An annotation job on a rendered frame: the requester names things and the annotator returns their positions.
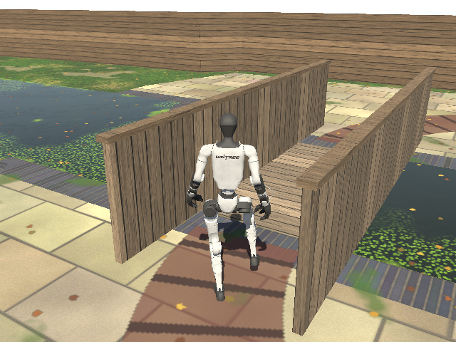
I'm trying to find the right robot shin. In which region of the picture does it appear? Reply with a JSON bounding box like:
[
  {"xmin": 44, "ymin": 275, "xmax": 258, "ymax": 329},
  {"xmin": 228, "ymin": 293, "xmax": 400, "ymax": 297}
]
[{"xmin": 246, "ymin": 213, "xmax": 257, "ymax": 257}]

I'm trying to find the right robot forearm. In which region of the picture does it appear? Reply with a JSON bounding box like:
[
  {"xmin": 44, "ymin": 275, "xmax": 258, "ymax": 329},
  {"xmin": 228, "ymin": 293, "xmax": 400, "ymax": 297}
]
[{"xmin": 254, "ymin": 175, "xmax": 269, "ymax": 207}]

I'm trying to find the robot right foot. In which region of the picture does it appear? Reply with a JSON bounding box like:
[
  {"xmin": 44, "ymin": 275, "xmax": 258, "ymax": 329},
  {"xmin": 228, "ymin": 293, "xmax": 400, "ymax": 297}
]
[{"xmin": 250, "ymin": 254, "xmax": 260, "ymax": 266}]

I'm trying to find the right robot hand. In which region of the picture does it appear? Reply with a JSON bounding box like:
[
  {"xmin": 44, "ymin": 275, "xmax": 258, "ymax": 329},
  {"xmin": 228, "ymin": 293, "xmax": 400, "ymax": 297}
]
[{"xmin": 254, "ymin": 203, "xmax": 271, "ymax": 220}]

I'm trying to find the left robot hand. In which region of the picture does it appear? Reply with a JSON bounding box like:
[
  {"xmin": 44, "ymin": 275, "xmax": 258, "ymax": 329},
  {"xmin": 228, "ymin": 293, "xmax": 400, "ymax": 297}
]
[{"xmin": 186, "ymin": 194, "xmax": 203, "ymax": 208}]

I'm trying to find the robot right upper arm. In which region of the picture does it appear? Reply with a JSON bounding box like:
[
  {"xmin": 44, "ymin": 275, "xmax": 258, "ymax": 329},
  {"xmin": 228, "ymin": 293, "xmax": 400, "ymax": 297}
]
[{"xmin": 243, "ymin": 145, "xmax": 261, "ymax": 185}]

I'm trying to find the left robot forearm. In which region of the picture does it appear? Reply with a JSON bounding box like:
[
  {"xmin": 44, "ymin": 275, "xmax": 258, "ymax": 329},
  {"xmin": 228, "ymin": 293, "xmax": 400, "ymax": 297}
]
[{"xmin": 187, "ymin": 172, "xmax": 200, "ymax": 197}]

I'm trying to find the robot left upper arm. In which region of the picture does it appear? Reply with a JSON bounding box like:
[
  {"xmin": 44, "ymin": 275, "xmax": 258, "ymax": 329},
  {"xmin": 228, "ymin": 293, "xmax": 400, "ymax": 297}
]
[{"xmin": 193, "ymin": 144, "xmax": 213, "ymax": 183}]

